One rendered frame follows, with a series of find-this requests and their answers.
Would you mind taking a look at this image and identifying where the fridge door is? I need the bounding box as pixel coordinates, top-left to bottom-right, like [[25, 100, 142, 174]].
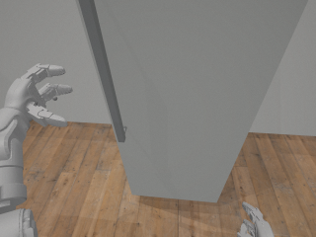
[[75, 0, 308, 203]]

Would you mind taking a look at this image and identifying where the handle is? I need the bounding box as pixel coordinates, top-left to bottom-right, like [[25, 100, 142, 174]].
[[78, 0, 127, 143]]

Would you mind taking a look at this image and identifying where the left robot upper arm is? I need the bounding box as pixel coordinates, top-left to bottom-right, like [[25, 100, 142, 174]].
[[0, 208, 39, 237]]

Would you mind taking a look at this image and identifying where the left robot forearm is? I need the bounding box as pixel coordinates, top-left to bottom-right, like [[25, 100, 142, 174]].
[[0, 108, 31, 214]]

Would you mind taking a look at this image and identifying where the left robot hand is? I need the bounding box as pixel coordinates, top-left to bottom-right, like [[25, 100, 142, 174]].
[[4, 63, 73, 127]]

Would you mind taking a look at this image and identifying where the right robot hand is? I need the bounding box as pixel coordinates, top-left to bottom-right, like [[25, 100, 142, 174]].
[[237, 201, 275, 237]]

